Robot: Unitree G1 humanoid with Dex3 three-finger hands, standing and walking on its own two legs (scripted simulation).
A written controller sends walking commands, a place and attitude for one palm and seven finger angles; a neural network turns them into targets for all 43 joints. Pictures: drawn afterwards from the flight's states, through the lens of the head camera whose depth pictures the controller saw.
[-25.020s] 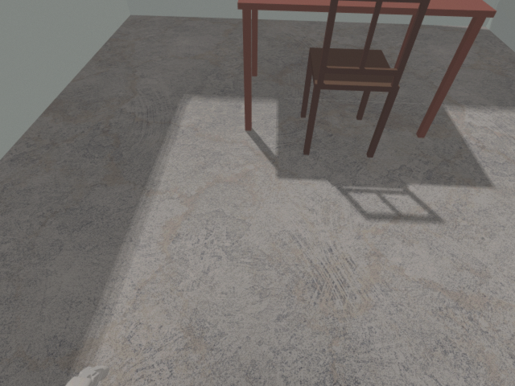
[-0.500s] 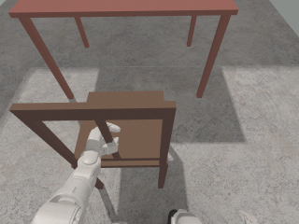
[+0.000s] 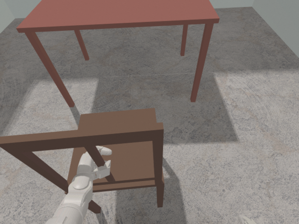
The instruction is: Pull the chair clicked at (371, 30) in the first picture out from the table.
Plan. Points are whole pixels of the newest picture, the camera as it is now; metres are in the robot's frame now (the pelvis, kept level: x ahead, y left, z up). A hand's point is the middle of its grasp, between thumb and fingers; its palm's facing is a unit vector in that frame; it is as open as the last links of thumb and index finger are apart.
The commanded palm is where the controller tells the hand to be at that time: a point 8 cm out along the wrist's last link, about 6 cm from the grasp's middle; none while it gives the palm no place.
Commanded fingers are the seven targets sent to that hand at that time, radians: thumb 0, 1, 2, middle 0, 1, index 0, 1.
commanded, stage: stop walking, hand still on the chair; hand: left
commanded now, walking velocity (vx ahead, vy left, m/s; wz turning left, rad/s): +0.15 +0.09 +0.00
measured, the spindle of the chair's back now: (101, 164) +0.31 +0.17 -0.08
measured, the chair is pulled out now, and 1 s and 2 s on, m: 0.65 0.67 0.67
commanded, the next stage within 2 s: open the thumb and straighten the fingers in 0.94 s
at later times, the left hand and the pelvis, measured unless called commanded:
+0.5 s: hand (106, 175) +0.27 +0.14 -0.07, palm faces -0.06 -0.98 -0.18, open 5.5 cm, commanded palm +0.25 +0.20 -0.05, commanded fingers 0.00 0.90 0.90 -0.50 -1.45 -0.50 -1.45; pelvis +0.02 +0.03 +0.00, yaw -2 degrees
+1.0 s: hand (106, 174) +0.27 +0.14 -0.07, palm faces -0.01 -0.98 -0.18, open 5.6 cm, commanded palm +0.25 +0.20 -0.05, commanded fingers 0.00 0.90 0.90 -0.50 -1.45 -0.50 -1.45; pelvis +0.02 +0.01 +0.00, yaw -1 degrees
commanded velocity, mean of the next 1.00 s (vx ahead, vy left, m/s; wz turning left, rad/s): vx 0.01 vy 0.00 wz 0.00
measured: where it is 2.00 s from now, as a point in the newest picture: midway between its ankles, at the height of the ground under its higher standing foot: outside the picture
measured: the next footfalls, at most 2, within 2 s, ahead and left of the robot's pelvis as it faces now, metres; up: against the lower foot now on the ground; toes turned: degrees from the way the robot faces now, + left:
none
